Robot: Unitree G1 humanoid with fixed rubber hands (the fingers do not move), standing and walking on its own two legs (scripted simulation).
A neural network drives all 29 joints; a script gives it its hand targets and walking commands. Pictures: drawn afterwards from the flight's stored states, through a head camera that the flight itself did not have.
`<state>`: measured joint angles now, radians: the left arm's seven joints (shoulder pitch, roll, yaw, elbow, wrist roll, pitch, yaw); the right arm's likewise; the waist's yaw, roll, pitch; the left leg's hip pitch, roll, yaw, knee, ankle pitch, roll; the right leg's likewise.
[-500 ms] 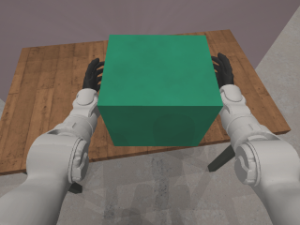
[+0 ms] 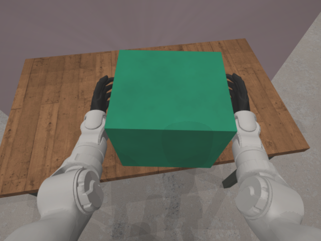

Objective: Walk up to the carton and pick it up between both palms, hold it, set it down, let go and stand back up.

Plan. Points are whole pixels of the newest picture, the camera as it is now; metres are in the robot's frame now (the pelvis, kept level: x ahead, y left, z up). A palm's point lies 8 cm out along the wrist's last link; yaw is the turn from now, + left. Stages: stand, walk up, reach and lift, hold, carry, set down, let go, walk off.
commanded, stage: reach and lift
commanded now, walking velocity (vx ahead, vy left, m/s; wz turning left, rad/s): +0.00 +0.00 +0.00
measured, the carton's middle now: (168, 113) +0.45 +0.01 +0.01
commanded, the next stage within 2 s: none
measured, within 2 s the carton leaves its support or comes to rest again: leaves its support in 1.34 s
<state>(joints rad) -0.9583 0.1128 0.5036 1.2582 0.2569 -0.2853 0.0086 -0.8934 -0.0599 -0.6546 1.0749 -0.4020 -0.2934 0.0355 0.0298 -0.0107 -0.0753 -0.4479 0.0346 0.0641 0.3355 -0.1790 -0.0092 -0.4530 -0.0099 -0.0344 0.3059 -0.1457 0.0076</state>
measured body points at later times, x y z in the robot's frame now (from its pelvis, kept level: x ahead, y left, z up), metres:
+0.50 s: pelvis +0.00 +0.00 +0.00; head +0.10 +0.01 +0.44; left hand +0.45 +0.19 +0.04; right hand +0.46 -0.17 +0.06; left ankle -0.03 +0.12 -0.74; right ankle -0.02 -0.12 -0.74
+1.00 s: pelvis -0.01 +0.00 +0.00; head +0.08 +0.02 +0.44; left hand +0.44 +0.19 +0.05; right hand +0.44 -0.17 +0.06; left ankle -0.03 +0.12 -0.74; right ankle -0.02 -0.12 -0.74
